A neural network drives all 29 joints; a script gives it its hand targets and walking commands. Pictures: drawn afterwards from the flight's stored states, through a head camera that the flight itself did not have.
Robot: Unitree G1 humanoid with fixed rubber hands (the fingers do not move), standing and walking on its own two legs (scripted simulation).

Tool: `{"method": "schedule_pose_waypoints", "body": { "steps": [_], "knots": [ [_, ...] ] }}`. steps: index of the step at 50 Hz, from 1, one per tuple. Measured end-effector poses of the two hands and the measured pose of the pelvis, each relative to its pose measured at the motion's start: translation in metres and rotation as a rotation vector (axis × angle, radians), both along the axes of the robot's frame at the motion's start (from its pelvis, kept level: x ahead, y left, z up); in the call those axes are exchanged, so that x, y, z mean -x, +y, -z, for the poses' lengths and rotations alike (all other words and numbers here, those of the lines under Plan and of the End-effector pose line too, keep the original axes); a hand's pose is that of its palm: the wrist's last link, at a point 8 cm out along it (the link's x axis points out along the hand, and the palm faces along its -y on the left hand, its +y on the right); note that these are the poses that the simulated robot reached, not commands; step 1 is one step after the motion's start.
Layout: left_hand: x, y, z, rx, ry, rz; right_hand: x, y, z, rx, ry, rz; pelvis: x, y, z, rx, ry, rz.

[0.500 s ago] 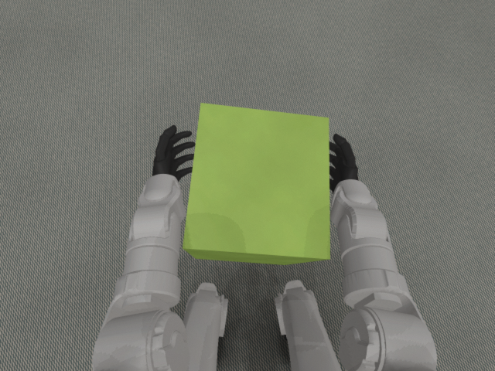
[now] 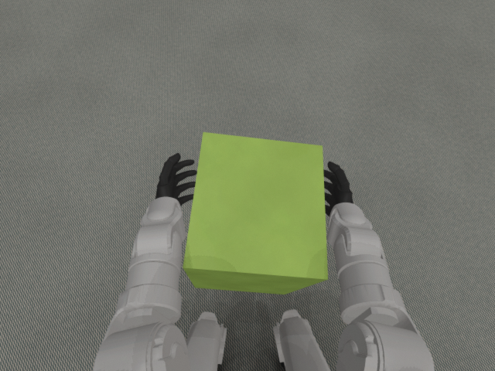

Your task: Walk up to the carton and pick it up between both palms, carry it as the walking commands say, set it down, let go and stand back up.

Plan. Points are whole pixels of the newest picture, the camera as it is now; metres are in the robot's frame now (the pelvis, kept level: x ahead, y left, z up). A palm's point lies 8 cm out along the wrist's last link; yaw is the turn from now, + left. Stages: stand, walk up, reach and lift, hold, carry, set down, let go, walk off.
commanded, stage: reach and lift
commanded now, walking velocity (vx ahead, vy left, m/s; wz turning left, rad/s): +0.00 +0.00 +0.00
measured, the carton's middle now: (250, 226) +0.39 +0.00 -0.11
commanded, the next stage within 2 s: none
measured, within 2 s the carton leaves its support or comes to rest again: neither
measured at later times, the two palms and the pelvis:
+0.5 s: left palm (159, 192) +0.39 +0.13 +0.04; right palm (355, 198) +0.38 -0.15 +0.03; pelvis +0.04 -0.01 +0.07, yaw +0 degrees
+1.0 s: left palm (135, 183) +0.37 +0.14 +0.11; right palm (373, 194) +0.36 -0.15 +0.10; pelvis +0.04 +0.00 +0.10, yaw +0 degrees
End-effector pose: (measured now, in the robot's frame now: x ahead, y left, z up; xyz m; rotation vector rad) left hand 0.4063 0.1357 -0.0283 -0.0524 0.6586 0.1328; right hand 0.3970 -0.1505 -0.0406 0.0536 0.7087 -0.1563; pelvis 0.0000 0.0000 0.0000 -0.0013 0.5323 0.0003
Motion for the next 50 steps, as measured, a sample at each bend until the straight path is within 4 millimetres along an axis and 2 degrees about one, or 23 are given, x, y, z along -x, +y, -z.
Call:
{"method": "schedule_pose_waypoints", "body": {
  "steps": [16, 27, 38, 50],
  "knots": [
    [0.007, -0.001, -0.043, -0.008, 0.022, -0.004, 0.005, -0.002, -0.042, -0.001, 0.022, -0.015, -0.028, -0.002, -0.045, -0.004, -0.076, -0.004],
    [0.019, -0.001, -0.074, -0.006, 0.013, -0.006, 0.016, -0.002, -0.073, -0.01, 0.013, -0.01, -0.046, -0.005, -0.073, -0.005, -0.146, 0.002],
    [0.033, 0.005, -0.105, -0.015, 0.005, 0.003, 0.031, 0.005, -0.102, 0.002, 0.006, -0.018, -0.043, -0.001, -0.09, -0.003, -0.262, 0.002],
    [0.04, 0.005, -0.143, -0.019, -0.009, 0.012, 0.04, 0.004, -0.14, 0.021, -0.007, -0.027, -0.037, 0.003, -0.103, -0.005, -0.387, -0.003]
  ]
}}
